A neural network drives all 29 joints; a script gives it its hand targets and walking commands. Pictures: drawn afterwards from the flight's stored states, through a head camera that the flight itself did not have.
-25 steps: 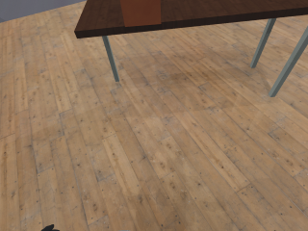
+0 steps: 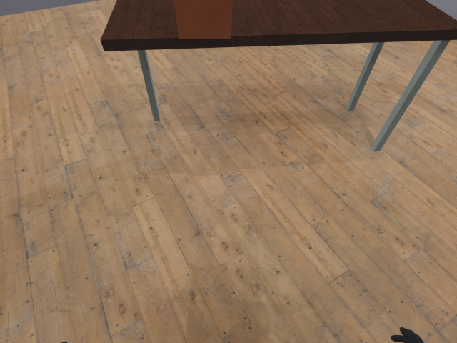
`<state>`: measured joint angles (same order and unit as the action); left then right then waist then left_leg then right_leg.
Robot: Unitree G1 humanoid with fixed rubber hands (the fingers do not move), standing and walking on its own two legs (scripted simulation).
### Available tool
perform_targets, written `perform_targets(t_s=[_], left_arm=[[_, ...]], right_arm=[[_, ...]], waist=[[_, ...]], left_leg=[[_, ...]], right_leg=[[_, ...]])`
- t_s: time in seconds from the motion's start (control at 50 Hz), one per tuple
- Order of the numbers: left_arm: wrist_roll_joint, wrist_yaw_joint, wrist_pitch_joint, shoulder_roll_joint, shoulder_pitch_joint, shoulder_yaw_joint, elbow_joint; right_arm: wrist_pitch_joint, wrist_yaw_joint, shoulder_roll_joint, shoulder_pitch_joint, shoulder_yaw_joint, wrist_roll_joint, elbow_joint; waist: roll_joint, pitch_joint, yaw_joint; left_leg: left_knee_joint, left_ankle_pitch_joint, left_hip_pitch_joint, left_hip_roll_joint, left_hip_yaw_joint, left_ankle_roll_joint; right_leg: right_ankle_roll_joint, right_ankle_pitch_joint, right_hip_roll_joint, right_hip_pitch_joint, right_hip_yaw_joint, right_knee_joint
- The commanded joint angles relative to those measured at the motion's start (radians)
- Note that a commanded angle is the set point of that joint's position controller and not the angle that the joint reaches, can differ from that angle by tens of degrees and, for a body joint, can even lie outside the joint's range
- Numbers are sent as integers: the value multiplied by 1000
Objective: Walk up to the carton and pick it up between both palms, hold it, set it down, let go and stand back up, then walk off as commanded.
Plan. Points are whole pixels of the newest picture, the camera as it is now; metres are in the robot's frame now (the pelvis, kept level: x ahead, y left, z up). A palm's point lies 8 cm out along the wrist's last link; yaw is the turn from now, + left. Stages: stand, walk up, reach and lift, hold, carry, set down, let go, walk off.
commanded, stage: stand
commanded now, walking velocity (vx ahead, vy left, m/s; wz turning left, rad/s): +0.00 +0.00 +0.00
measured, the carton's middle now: out of the picture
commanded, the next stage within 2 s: none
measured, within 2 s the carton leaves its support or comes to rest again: neither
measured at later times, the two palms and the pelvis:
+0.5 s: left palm out of the picture +0.11 +0.32 -0.10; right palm out of the picture +0.10 -0.30 -0.09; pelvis +0.01 +0.02 +0.01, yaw +0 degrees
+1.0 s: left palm out of the picture +0.09 +0.33 -0.10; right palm out of the picture +0.11 -0.29 -0.09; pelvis +0.01 +0.02 +0.01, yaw +0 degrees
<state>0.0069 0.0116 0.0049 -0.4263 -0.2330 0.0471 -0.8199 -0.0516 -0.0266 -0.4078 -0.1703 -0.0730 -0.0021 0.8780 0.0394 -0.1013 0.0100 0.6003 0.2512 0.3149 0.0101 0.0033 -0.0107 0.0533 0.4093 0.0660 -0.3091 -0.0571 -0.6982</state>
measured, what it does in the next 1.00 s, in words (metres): stands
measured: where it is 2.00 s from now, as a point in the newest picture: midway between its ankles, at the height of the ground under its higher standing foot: outside the picture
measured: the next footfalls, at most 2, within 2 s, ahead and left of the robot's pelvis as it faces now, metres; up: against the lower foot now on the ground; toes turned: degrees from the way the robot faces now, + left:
none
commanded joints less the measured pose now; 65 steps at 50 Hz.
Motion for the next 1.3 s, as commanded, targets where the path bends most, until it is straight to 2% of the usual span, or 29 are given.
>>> perform_targets(t_s=[0.0,0.02,0.04,0.08,0.1,0.14,0.24,0.26,0.32,0.36,0.4,0.42,0.5,0.64,0.68,0.7,0.74,0.82,0.88,0.92,0.98,1.02,1.06,1.1,1.12,1.16,1.18,1.24,1.28], left_arm=[[21,-8,51,-150,-5,49,14],[24,-10,60,-215,47,49,21],[28,-14,62,-218,90,55,26],[17,-11,59,-185,136,31,15],[16,-12,62,-174,136,28,11],[9,-10,60,-130,95,17,-6],[3,-13,53,-124,101,23,-24],[2,-16,50,-116,110,19,-28],[4,-13,49,-133,103,21,-49],[2,-12,51,-133,119,20,-54],[10,-15,46,-127,140,16,-61],[4,-10,51,-131,131,16,-58],[9,-13,45,-154,185,24,-80],[0,-17,44,-108,166,11,-120],[-1,-14,46,-102,150,11,-132],[8,-16,44,-118,171,12,-128],[-1,-14,38,-131,156,19,-135],[-2,-13,51,-105,145,3,-144],[3,-16,41,-118,135,8,-160],[2,-17,46,-114,136,7,-160],[2,-20,40,-123,175,14,-147],[1,-15,47,-115,135,13,-169],[9,-18,48,-120,151,9,-158],[10,-18,44,-111,160,8,-155],[6,-20,43,-123,147,11,-163],[2,-20,43,-101,176,7,-155],[-2,-19,45,-124,139,13,-166],[2,-20,47,-108,155,3,-162],[5,-21,49,-117,158,9,-164]], right_arm=[[9,18,-136,64,-1,1,-52],[21,19,-129,72,-2,4,-67],[29,25,-140,39,-7,1,-49],[19,37,-143,44,-2,2,-31],[12,40,-161,71,-6,-1,-33],[0,37,-164,13,-6,-6,0],[-11,23,-172,68,1,-8,21],[-10,24,-163,91,7,-14,26],[-6,23,-175,86,-1,-8,48],[-2,23,-150,82,12,-11,61],[0,25,-164,88,-1,-10,68],[-5,26,-145,97,10,-7,67],[1,32,-119,108,15,2,72],[1,25,-150,135,3,-8,106],[1,24,-144,135,3,-9,108],[5,23,-142,125,10,-6,119],[9,27,-150,136,4,-8,118],[3,25,-132,150,9,-8,124],[1,22,-133,132,8,-9,138],[2,21,-142,138,7,-9,133],[7,22,-133,133,12,-7,141],[5,22,-141,139,8,-18,145],[8,26,-127,123,13,-13,142],[4,26,-117,133,12,-13,145],[6,24,-143,115,7,-7,150],[9,24,-129,125,6,-9,150],[13,24,-137,119,8,-9,163],[11,21,-127,123,11,-7,155],[8,24,-121,124,14,-14,158]], waist=[[20,190,9],[53,128,-17],[47,121,-23],[62,101,-36],[40,89,-29],[86,163,-30],[38,197,-4],[-29,174,-2],[-40,175,-4],[-13,179,-1],[-55,182,-23],[-77,195,-8],[-27,196,-32],[-79,203,-19],[-51,205,-15],[-34,196,-20],[-90,184,-12],[-43,199,-13],[-88,229,-16],[-59,241,-18],[-55,214,-23],[-69,214,-5],[-71,219,-20],[-11,227,-21],[-38,215,-32],[-20,194,-30],[-53,217,-15],[-17,215,-24],[-66,196,-26]], left_leg=[[34,10,56,56,-111,59],[55,138,73,-4,-56,41],[39,205,25,19,-67,45],[-78,55,-103,37,-86,72],[-82,-25,-136,58,-106,78],[-110,-57,-174,88,-141,85],[-142,-156,-115,110,-154,82],[-169,-150,-111,112,-162,75],[-138,-171,-125,100,-131,68],[-162,-121,-106,108,-146,68],[-164,-104,-145,92,-129,60],[-164,-127,-146,109,-148,63],[-168,-115,-149,94,-119,49],[-177,-170,-149,114,-134,65],[-198,-188,-151,117,-147,63],[-200,-137,-140,111,-146,61],[-224,-50,-108,114,-159,55],[-212,-136,-152,114,-145,59],[-205,-185,-165,119,-139,65],[-193,-232,-178,119,-131,67],[-216,-131,-148,112,-143,59],[-215,-169,-158,119,-140,74],[-212,-155,-164,102,-130,61],[-213,-169,-162,108,-130,57],[-204,-168,-161,104,-130,52],[-216,-163,-150,103,-135,55],[-217,-153,-153,110,-149,64],[-207,-135,-162,100,-130,60],[-220,-168,-160,102,-129,56]], right_leg=[[-2,-158,-261,215,-313,414],[14,-114,-337,117,-418,440],[22,-36,-337,60,-389,420],[5,113,-225,-32,-250,405],[-13,26,-204,-51,-230,405],[-16,-74,-176,9,-186,368],[-18,-241,-159,109,-140,288],[-21,-239,-150,97,-140,278],[-15,-273,-158,91,-136,293],[-11,-205,-164,98,-146,300],[-6,-193,-169,70,-155,323],[-13,-216,-166,81,-148,319],[-14,-202,-171,78,-141,335],[-22,-309,-158,126,-108,319],[-20,-289,-149,123,-109,322],[-18,-266,-161,122,-116,327],[-23,-202,-153,120,-105,328],[-20,-268,-168,131,-126,339],[-22,-321,-160,157,-109,324],[-20,-352,-165,156,-113,333],[-21,-271,-171,132,-120,344],[-25,-279,-160,141,-120,342],[-21,-292,-176,136,-127,345],[-19,-314,-172,144,-110,343],[-21,-318,-170,134,-119,356],[-21,-286,-173,128,-116,352],[-23,-277,-174,131,-124,348],[-17,-278,-190,136,-138,383],[-24,-300,-179,132,-119,355]])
